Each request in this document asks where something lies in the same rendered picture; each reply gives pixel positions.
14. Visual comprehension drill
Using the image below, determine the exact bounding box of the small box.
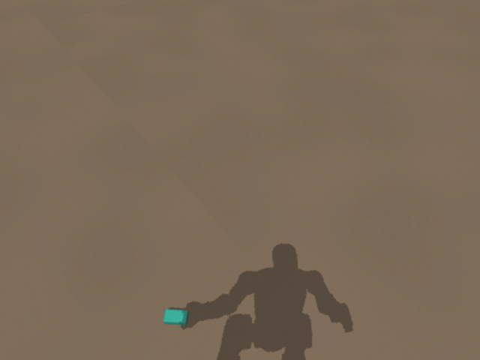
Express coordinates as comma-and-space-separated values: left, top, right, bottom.
163, 309, 189, 326

